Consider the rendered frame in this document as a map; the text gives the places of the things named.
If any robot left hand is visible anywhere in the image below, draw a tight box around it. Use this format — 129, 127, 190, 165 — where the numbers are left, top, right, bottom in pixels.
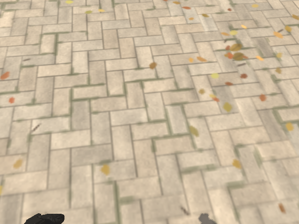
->
24, 213, 64, 224

